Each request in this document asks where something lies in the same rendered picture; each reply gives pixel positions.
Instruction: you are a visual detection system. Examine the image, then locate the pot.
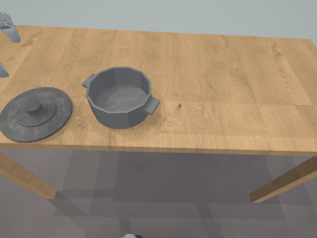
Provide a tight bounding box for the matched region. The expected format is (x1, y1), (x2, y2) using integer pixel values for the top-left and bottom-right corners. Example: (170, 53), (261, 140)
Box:
(82, 66), (160, 130)

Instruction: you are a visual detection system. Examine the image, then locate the table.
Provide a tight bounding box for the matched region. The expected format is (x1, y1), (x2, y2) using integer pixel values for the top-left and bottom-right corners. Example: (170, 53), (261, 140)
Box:
(0, 25), (317, 203)

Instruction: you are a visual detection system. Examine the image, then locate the left robot hand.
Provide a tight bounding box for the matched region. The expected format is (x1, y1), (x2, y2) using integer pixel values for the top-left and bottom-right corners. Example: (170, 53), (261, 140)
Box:
(0, 11), (21, 78)

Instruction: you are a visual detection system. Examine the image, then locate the lid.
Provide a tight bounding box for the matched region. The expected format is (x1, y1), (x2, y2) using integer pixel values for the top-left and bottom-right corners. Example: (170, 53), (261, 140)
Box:
(0, 87), (73, 143)

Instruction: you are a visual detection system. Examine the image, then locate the knob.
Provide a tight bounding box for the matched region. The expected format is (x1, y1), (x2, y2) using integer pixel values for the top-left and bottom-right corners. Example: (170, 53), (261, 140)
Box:
(24, 99), (43, 115)

